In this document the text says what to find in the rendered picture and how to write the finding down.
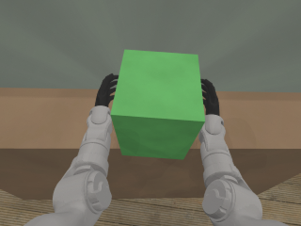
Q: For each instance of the robot right hand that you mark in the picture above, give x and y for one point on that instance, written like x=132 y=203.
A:
x=210 y=102

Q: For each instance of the robot left hand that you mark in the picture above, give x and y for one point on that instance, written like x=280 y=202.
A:
x=103 y=96

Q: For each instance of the left robot forearm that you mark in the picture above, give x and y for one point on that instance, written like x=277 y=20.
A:
x=95 y=146

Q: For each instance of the pedestal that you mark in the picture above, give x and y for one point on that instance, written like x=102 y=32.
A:
x=41 y=131

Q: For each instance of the right robot forearm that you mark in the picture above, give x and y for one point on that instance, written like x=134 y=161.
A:
x=215 y=154

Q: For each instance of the robot right upper arm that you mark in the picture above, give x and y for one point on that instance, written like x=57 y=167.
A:
x=227 y=204

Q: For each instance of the robot left upper arm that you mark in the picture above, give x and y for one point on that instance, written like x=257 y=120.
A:
x=78 y=200

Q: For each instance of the carton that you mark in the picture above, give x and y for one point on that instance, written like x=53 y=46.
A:
x=158 y=107

